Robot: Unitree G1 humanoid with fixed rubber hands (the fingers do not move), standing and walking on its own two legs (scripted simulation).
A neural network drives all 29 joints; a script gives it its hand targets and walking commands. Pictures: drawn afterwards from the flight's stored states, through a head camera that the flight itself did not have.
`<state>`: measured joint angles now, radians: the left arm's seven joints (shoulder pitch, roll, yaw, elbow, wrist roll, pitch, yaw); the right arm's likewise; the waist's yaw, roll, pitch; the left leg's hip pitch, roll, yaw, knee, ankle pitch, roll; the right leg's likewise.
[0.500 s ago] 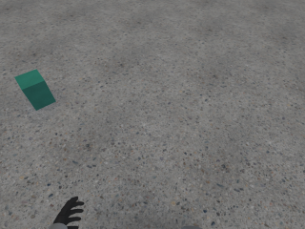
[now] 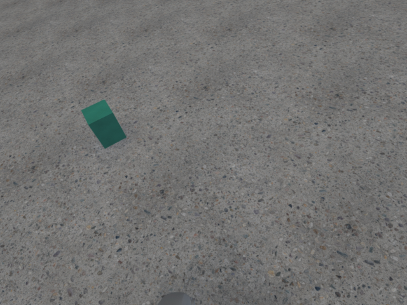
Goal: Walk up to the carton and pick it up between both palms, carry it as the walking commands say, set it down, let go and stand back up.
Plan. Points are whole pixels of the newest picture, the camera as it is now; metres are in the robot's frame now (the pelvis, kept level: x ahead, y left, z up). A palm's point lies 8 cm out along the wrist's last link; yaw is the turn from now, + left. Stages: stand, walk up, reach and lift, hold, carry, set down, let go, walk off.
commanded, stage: walk up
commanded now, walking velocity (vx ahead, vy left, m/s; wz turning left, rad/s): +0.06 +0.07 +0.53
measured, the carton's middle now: (104, 124) +1.36 +0.75 -0.66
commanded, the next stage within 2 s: none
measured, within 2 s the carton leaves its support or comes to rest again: neither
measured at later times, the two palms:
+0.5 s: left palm out of the picture +0.17 +0.44 -0.14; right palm out of the picture +0.09 -0.10 -0.10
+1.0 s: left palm (20, 269) +0.26 +0.50 -0.14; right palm (216, 207) +0.38 -0.01 -0.15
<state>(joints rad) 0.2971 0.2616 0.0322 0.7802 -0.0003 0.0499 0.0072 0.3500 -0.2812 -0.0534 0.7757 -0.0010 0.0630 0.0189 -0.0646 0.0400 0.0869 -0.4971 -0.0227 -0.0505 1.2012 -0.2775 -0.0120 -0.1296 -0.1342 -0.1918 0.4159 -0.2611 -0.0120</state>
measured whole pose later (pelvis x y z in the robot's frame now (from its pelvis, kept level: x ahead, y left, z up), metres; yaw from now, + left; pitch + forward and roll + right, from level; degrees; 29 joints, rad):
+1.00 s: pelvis +0.30 +0.23 -0.03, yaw +30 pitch +1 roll -2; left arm 0.22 0.27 0.03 0.80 0.00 0.00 0.01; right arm 0.46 -0.19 -0.05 0.91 0.00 -0.04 -0.03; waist -0.06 0.01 0.02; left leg -0.31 -0.07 -0.13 1.16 -0.42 0.09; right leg -0.29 0.02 -0.19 0.59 -0.34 -0.06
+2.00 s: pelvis +0.71 +0.47 +0.00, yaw +33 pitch +0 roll +6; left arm 0.49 0.22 0.03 0.81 0.00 -0.08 -0.02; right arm 0.15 -0.25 -0.05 0.88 0.00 -0.03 0.04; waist -0.05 0.02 0.02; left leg -0.53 0.06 0.06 1.09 -0.25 -0.05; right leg -0.14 -0.05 -0.15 0.34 -0.21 -0.09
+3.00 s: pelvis +0.94 +0.57 +0.00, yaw +29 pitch +1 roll +5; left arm 0.39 0.23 0.03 0.82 0.00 -0.04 0.00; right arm 0.26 -0.26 -0.05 0.90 0.00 0.01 0.03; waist -0.03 0.03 0.01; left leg -0.40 0.10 0.07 0.94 -0.38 -0.07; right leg -0.29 -0.11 -0.12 0.38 -0.10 -0.03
